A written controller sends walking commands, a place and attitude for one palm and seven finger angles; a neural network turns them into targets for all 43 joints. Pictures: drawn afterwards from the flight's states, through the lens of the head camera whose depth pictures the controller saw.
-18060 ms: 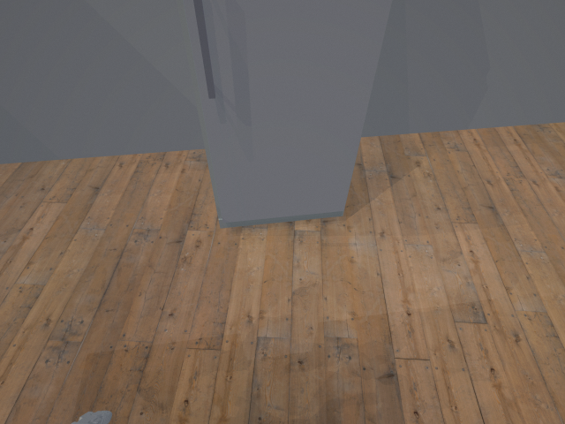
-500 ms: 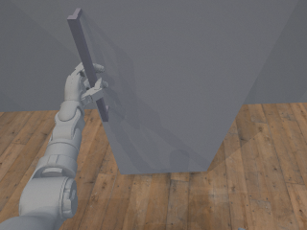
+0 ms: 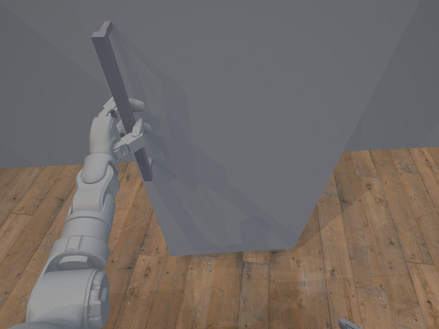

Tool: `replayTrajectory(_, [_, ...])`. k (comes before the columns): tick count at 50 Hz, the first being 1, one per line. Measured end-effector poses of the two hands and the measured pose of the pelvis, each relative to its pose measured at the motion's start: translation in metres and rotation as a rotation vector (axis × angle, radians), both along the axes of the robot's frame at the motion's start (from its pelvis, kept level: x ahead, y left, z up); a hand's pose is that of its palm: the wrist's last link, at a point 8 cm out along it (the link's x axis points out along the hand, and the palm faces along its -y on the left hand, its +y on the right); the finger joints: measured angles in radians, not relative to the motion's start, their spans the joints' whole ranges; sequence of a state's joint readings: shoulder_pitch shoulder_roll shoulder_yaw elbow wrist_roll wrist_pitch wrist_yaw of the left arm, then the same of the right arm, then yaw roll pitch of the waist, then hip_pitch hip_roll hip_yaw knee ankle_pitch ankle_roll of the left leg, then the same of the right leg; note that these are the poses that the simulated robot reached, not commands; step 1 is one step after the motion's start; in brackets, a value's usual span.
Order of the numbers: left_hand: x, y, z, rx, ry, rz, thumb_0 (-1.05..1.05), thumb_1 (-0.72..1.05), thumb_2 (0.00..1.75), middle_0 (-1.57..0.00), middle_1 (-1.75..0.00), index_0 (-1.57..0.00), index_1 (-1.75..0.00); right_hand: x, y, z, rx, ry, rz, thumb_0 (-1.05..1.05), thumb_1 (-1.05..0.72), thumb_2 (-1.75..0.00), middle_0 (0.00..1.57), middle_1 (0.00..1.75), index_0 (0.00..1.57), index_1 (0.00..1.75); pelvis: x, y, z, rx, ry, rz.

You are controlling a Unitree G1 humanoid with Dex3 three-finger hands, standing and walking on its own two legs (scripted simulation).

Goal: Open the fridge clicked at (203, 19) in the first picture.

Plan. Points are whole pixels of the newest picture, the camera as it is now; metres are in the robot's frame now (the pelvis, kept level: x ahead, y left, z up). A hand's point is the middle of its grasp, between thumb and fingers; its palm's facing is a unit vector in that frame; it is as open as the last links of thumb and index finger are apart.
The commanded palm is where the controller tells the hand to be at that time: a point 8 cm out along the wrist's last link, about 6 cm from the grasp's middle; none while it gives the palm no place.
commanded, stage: grip the handle and tug to test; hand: left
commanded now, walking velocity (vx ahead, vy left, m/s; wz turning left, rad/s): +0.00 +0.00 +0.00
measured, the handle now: (131, 117) +0.48 +0.18 +0.13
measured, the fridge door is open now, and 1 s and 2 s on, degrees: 0 15 45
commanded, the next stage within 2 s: pull the door a little, standing still in 0.18 s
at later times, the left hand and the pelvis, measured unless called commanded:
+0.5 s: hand (139, 138) +0.42 +0.15 +0.14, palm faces +0.06 -1.00 +0.01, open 5.5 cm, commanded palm +0.36 +0.20 +0.14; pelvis +0.04 +0.00 +0.01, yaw +0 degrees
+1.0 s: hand (145, 194) +0.30 +0.12 +0.13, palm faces +0.05 -0.98 -0.18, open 6.0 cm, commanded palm +0.27 +0.17 +0.14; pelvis +0.02 +0.00 +0.01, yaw +1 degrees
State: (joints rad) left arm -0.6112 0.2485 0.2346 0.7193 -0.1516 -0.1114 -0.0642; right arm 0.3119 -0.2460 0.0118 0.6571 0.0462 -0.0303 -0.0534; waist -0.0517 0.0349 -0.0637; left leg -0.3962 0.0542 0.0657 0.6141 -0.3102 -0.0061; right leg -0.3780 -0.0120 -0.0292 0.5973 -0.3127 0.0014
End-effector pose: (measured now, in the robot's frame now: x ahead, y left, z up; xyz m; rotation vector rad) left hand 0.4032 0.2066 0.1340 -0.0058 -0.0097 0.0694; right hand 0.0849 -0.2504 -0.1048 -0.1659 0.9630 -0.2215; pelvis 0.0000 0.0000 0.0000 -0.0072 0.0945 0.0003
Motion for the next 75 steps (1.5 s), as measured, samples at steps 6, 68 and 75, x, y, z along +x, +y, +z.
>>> replayTrajectory(6, [-0.001,-0.001,0.000,0.000,-0.002,-0.001,0.01,0.78,0.80,-0.34,-1.40,-0.35,-1.39,0.016,0.003,0.003,0.010,-0.023,0.000,0.01,-0.91,-0.90,0.20,0.30,0.20,0.30,0.010,0.002,0.001,0.000,-0.002,-0.006])
replayTrajectory(68, [-0.222,-0.092,0.006,0.200,-0.047,0.001,-0.01,0.68,0.72,-0.39,-1.38,-0.33,-1.37,0.014,-0.010,0.009,0.081,-0.110,0.112,0.01,-0.90,-0.90,0.20,0.30,0.20,0.30,-0.058,-0.055,0.008,0.026,-0.091,0.079])
replayTrajectory(75, [-0.255,-0.120,0.004,0.197,-0.080,-0.009,-0.01,0.67,0.73,-0.42,-1.39,-0.33,-1.37,-0.017,-0.049,-0.007,0.019,-0.083,0.106,0.01,-0.91,-0.90,0.20,0.30,0.20,0.30,-0.081,-0.079,-0.003,0.026,-0.107,0.144])
